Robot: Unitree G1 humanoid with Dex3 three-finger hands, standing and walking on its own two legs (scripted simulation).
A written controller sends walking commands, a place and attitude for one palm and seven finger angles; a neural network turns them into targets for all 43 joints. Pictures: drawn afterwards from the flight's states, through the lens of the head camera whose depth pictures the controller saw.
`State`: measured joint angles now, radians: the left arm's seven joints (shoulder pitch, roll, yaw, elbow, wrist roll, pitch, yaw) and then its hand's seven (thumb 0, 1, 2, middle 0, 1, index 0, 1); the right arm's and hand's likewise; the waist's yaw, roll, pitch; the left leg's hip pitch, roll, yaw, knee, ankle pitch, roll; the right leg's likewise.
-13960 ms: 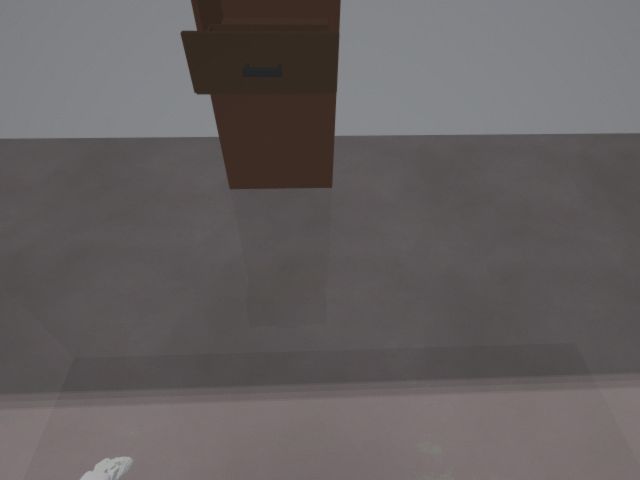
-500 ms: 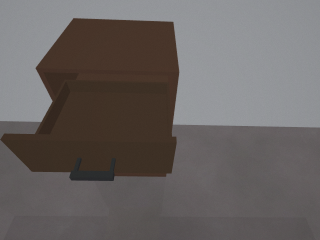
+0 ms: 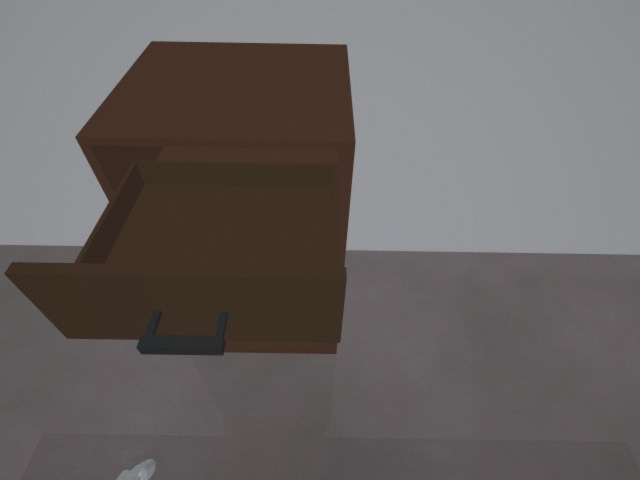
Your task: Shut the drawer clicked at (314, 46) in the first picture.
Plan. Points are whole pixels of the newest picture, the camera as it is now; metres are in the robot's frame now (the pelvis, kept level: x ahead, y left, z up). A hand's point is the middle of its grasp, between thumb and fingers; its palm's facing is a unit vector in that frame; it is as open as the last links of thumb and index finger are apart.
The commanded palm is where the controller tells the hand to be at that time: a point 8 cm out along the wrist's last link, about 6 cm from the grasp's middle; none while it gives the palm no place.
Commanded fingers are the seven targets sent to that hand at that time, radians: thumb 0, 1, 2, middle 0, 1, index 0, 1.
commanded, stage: raise the hand and make a fist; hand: left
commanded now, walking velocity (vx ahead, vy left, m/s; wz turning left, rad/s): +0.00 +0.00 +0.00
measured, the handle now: (185, 331) +0.32 +0.22 -0.03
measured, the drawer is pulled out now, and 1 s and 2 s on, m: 0.29 0.27 0.27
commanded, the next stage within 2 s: bring the fist close to the handle in 1.78 s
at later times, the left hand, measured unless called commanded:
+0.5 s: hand (188, 473) +0.14 +0.15 +0.00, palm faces +0.05 -1.00 -0.06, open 4.9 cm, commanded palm +0.12 +0.22 -0.01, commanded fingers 0.00 0.90 0.90 -0.84 -0.99 -0.84 -0.99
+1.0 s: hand (175, 464) +0.14 +0.16 +0.02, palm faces +0.01 -1.00 -0.02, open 3.1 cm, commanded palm +0.11 +0.22 +0.04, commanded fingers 0.00 0.90 0.90 -1.34 -1.53 -1.34 -1.53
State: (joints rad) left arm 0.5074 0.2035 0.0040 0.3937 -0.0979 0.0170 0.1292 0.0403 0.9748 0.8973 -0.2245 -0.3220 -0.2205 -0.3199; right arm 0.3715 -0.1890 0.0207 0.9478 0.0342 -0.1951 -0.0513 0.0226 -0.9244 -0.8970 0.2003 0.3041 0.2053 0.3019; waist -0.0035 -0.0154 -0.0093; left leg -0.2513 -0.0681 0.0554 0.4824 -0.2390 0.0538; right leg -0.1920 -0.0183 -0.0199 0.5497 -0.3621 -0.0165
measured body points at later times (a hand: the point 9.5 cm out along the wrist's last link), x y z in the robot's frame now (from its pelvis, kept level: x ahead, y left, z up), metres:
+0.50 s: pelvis -0.06 -0.04 -0.08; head -0.03 -0.04 +0.37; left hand +0.13 +0.21 +0.01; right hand +0.18 -0.24 -0.13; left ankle +0.01 +0.08 -0.73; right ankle -0.04 -0.11 -0.73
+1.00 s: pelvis -0.03 +0.00 -0.05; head +0.00 +0.01 +0.40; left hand +0.13 +0.22 +0.02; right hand +0.17 -0.25 -0.11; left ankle +0.01 +0.08 -0.73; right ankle -0.04 -0.11 -0.73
